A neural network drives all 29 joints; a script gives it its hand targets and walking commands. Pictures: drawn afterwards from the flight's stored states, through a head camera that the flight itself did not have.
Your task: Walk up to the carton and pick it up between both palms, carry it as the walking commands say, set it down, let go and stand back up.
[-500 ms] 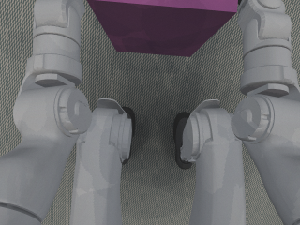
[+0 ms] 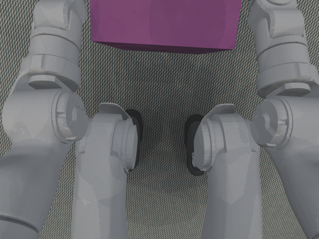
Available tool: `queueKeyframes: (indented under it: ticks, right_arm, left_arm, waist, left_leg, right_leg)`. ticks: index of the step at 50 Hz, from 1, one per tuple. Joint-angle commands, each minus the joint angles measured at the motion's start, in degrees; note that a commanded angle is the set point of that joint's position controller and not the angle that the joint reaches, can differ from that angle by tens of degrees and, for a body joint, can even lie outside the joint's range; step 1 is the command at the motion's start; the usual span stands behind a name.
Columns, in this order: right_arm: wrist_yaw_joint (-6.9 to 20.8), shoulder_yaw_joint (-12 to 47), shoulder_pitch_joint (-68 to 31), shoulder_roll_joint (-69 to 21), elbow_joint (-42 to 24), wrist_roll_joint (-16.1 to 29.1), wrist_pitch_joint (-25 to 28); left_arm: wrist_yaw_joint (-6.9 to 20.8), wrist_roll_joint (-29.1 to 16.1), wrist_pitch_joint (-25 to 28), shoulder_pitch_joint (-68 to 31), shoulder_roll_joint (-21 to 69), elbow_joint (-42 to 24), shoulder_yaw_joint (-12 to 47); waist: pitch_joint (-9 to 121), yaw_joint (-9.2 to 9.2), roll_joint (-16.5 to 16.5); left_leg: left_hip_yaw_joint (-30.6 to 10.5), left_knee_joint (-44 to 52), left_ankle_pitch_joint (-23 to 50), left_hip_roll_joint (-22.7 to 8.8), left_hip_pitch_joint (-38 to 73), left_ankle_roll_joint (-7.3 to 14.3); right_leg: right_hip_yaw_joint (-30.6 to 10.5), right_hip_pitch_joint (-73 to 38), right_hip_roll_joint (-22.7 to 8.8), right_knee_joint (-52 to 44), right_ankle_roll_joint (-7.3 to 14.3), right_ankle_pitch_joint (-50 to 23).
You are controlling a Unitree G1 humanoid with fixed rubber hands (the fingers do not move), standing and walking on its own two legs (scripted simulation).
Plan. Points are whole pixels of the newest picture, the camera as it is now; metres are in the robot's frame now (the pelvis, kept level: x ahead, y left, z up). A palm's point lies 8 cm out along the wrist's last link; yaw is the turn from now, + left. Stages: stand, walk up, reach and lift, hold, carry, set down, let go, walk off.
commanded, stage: set down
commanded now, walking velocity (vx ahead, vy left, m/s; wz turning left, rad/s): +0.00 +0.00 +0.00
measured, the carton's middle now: out of the picture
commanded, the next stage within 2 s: let go in 1.88 s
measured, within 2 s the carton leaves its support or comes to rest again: neither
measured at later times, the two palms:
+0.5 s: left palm out of the picture +0.56 +0.19 -0.17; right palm out of the picture +0.56 -0.18 -0.17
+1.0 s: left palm out of the picture +0.57 +0.21 -0.04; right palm out of the picture +0.56 -0.20 -0.04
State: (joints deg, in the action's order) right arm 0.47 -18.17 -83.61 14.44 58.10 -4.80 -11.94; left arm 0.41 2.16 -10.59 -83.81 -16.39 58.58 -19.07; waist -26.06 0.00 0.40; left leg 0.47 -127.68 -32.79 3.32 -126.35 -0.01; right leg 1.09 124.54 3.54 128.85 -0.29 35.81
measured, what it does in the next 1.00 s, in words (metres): rises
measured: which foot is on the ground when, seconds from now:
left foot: down 0.00-1.00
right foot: down 0.00-1.00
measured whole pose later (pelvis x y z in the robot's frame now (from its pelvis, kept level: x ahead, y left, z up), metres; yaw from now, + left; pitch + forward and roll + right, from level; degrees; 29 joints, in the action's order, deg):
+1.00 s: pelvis +0.01 +0.00 +0.06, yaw +0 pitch +36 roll +0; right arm -6.4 -9.7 -81.0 21.5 58.5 7.9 -15.0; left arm -3.2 -11.7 -13.7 -81.7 -25.2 62.3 -8.7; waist -13.9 -0.5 1.0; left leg 0.7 -116.1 -33.5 3.0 -118.5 0.4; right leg -0.3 117.4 4.0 117.4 -0.3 35.9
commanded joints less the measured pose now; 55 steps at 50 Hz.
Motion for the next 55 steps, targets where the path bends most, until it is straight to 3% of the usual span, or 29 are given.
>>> queueKeyframes:
  ticks: [1,4,7,8,9,10,11,12,17,18,19,22,25,26,28,30,34,36,41,42,43,45,48,50,51,52,53,54,55]
  right_arm:
    - [-6.5,6.7,-18.8,4.7,-7.1,10.5,7.5]
    - [-9.6,7.0,-18.2,10.8,-1.9,12.6,6.6]
    - [-8.7,9.1,-17.4,8.8,2.5,14.1,5.3]
    - [-8.9,9.0,-16.1,9.2,5.9,14.1,5.6]
    - [-8.6,7.2,-15.1,11.3,6.6,13.6,5.3]
    - [-8.3,8.7,-18.1,12.5,3.9,13.8,6.6]
    - [-8.2,10.3,-16.9,9.8,2.9,15.8,7.1]
    - [-8.6,10.4,-18.9,13.0,-1.9,16.1,8.3]
    - [-8.8,15.6,-22.7,13.5,-12.5,21.0,9.2]
    - [-8.8,15.3,-22.6,15.6,-10.2,20.9,8.7]
    - [-8.9,13.8,-20.2,14.9,-7.8,20.4,8.1]
    - [-9.3,11.4,-17.9,16.9,-5.6,18.4,7.0]
    - [-8.1,12.2,-10.3,12.7,4.2,18.5,5.7]
    - [-7.9,11.4,-10.5,14.6,2.3,17.1,6.0]
    - [-7.5,14.3,-11.9,11.5,-3.3,19.0,5.7]
    - [-7.9,13.9,-13.3,10.6,-8.2,19.7,5.7]
    - [-10.2,13.8,-23.5,17.9,-27.5,22.9,3.2]
    - [-11.4,12.2,-27.3,23.3,-32.3,20.6,0.5]
    - [-10.9,7.8,-16.8,18.2,-8.7,13.9,-6.0]
    - [-9.6,8.2,-12.0,15.3,1.4,11.7,-5.6]
    - [-8.5,7.3,-10.2,13.4,-0.7,12.4,-4.8]
    - [-6.3,7.6,-5.0,9.3,0.9,11.9,-3.2]
    - [-4.6,5.5,-4.0,7.0,-10.5,11.8,1.7]
    - [-5.0,6.0,-4.9,8.3,-20.4,11.8,3.2]
    - [-5.4,5.8,-5.4,9.7,-21.4,12.0,3.0]
    - [-5.5,7.4,-7.1,9.1,-27.3,14.3,3.1]
    - [-6.0,8.8,-9.3,11.7,-28.9,13.7,2.7]
    - [-6.5,6.7,-6.2,13.2,-26.5,12.9,1.5]
    - [-6.5,6.3,-6.2,14.2,-23.8,11.2,0.9]
  left_arm:
    - [-4.5,-7.2,6.3,-21.4,-6.6,-7.1,9.4]
    - [-6.7,-9.9,6.0,-20.2,-12.4,-0.2,8.5]
    - [-6.6,-11.8,5.7,-20.3,-12.0,3.4,11.1]
    - [-7.0,-12.2,5.9,-22.3,-13.0,1.2,11.4]
    - [-6.9,-11.6,5.9,-19.9,-13.7,4.2,11.5]
    - [-6.7,-13.5,6.2,-20.3,-9.8,2.8,14.3]
    - [-6.7,-13.0,7.0,-19.4,-11.7,2.7,12.8]
    - [-6.9,-14.6,7.6,-20.5,-12.0,-0.5,13.9]
    - [-7.2,-19.1,8.1,-20.6,-13.0,-4.3,15.5]
    - [-7.6,-18.3,8.0,-18.8,-16.3,-2.1,13.4]
    - [-7.4,-18.6,7.4,-19.2,-16.0,-1.5,14.6]
    - [-7.5,-16.0,7.4,-17.2,-20.7,-0.4,10.6]
    - [-6.0,-15.0,6.1,-12.5,-15.5,4.8,12.7]
    - [-5.3,-15.6,6.1,-13.5,-15.0,4.0,11.8]
    - [-4.6,-16.7,6.1,-14.4,-14.2,-1.8,12.8]
    - [-4.9,-17.5,6.6,-18.6,-16.9,-12.0,13.3]
    - [-6.9,-19.4,3.3,-25.0,-23.3,-24.1,12.2]
    - [-7.7,-21.5,-0.4,-24.7,-23.5,-25.3,13.0]
    - [-6.6,-15.7,-6.1,-15.5,-20.4,-1.5,9.0]
    - [-5.5,-14.3,-5.8,-12.7,-17.3,6.7,9.4]
    - [-4.6,-13.9,-5.0,-11.6,-14.2,1.8,11.0]
    - [-3.0,-13.2,-3.0,-9.8,-12.5,1.2,10.0]
    - [-1.8,-12.4,1.9,-8.2,-9.5,-10.4,8.3]
    - [-1.7,-11.7,3.2,-5.4,-12.3,-12.3,5.9]
    - [-2.0,-11.4,3.4,-8.8,-14.6,-17.0,4.3]
    - [-2.4,-9.6,3.5,-7.8,-18.5,-22.9,2.6]
    - [-2.5,-9.5,2.5,-3.8,-18.8,-15.1,2.6]
    - [-3.2,-8.3,2.0,-4.9,-20.1,-20.8,2.1]
    - [-3.4,-9.0,1.1,-3.0,-18.3,-13.9,3.0]
  waist:
    - [78.3,-0.69,2.5]
    - [78.0,-1.45,2.8]
    - [71.5,-0.87,3.2]
    - [70.1,-2.77,1.3]
    - [68.6,-0.71,4.5]
    - [69.2,-2.24,3.0]
    - [71.7,-0.08,3.9]
    - [79.2,-1.43,1.3]
    - [93.3,0.45,-2.0]
    - [92.7,2.61,-3.4]
    - [91.2,-0.57,-2.6]
    - [84.4,1.93,-1.1]
    - [78.0,1.02,1.7]
    - [75.8,-0.40,1.4]
    - [80.0,1.37,1.1]
    - [85.5,0.24,1.9]
    - [108.4,1.93,0.5]
    - [116.8,0.60,-1.7]
    - [79.8,-0.75,0.8]
    - [70.4,-1.46,-1.4]
    - [75.0,-2.81,1.7]
    - [78.3,-2.37,0.8]
    - [84.3,-1.06,1.7]
    - [89.9,1.60,-1.0]
    - [91.9,2.19,1.0]
    - [102.3,5.45,2.4]
    - [100.7,6.43,-3.2]
    - [104.2,5.33,0.6]
    - [99.0,3.46,-2.9]
  left_leg:
    - [2.3,8.3,19.5,1.5,38.5,-2.0]
    - [1.8,8.3,14.5,0.4,38.1,-1.7]
    - [0.3,8.9,14.1,0.0,37.4,-1.0]
    - [0.4,9.4,12.1,-0.4,36.8,-1.3]
    - [-0.2,10.0,11.9,-0.4,36.9,-1.2]
    - [-0.9,9.8,14.4,-0.2,37.9,-1.2]
    - [0.0,8.9,16.8,-0.4,36.9,-1.0]
    - [0.1,8.1,19.8,-0.9,40.0,-1.2]
    - [-1.2,6.1,32.0,-1.4,47.1,0.1]
    - [0.9,6.2,28.8,-1.2,41.8,-0.2]
    - [0.4,6.5,27.7,-1.5,43.3,0.1]
    - [0.9,7.1,23.6,-1.8,37.8,0.3]
    - [0.4,8.6,18.3,-2.2,38.7,0.1]
    - [0.3,9.1,16.0,-2.0,37.2,0.0]
    - [0.9,9.7,19.2,-1.9,36.9,0.3]
    - [1.3,9.7,22.2,-1.9,41.4,-0.1]
    - [2.5,10.0,25.7,-1.2,53.2,0.3]
    - [3.0,12.1,23.8,0.2,56.5,0.2]
    - [2.2,21.3,3.5,-0.2,37.8,0.9]
    - [1.4,22.8,0.4,-0.4,34.6,0.8]
    - [0.3,23.8,2.0,-0.4,39.7,0.8]
    - [0.4,22.9,11.0,-0.9,44.3,0.2]
    - [0.3,23.9,27.8,0.1,46.3,-0.3]
    - [0.0,25.1,35.2,0.7,45.4,0.3]
    - [0.4,25.8,36.6,0.8,49.0,0.3]
    - [0.6,27.0,40.7,1.1,54.7,0.3]
    - [1.5,28.0,35.8,1.4,48.3,0.9]
    - [1.5,29.6,37.2,1.5,52.8,0.0]
    - [0.7,31.3,33.6,1.3,50.1,0.4]
  right_leg:
    - [1.0,-36.1,2.0,-11.1,-1.0,-21.1]
    - [0.7,-35.7,0.8,-11.2,-1.0,-16.5]
    - [0.2,-28.6,0.5,-11.5,-0.6,-13.8]
    - [1.0,-28.6,-0.1,-11.7,-0.8,-12.5]
    - [0.2,-27.0,-0.2,-11.2,-0.3,-12.1]
    - [0.8,-25.7,-0.2,-11.1,-0.3,-14.0]
    - [0.1,-27.8,-0.3,-11.2,-0.2,-16.8]
    - [0.1,-32.3,-0.3,-10.8,-0.8,-19.7]
    - [-0.3,-35.9,-0.3,-8.7,-1.4,-29.2]
    - [-1.0,-40.4,-0.2,-8.6,-1.4,-29.3]
    - [0.3,-37.8,-0.2,-8.6,-1.7,-27.8]
    - [-0.8,-33.7,-0.1,-10.0,-1.3,-23.1]
    - [0.3,-30.3,-0.6,-10.7,-1.4,-18.4]
    - [0.0,-30.3,-0.4,-11.4,-1.0,-15.6]
    - [-0.9,-34.6,-0.3,-12.1,-1.0,-20.3]
    - [0.1,-37.4,-0.2,-12.9,-0.9,-23.0]
    - [0.3,-48.0,0.3,-14.0,-0.8,-26.2]
    - [2.2,-55.4,0.6,-14.6,-0.8,-25.3]
    - [0.9,-38.0,0.0,-23.5,0.6,-4.2]
    - [1.7,-32.8,-0.3,-24.8,0.7,-1.3]
    - [0.9,-34.2,-0.6,-25.5,0.8,-3.7]
    - [2.0,-33.5,-0.5,-25.6,0.5,-11.3]
    - [1.8,-33.9,1.3,-26.4,-0.6,-27.2]
    - [0.8,-39.0,1.4,-27.2,-1.6,-35.0]
    - [-0.2,-38.6,1.4,-30.1,-1.2,-32.9]
    - [-0.6,-45.0,1.7,-29.7,-1.5,-37.1]
    - [-1.2,-49.2,1.3,-31.1,-2.1,-36.0]
    - [-0.7,-50.6,2.0,-31.3,-2.1,-36.5]
    - [0.2,-47.9,1.7,-32.8,-2.3,-32.2]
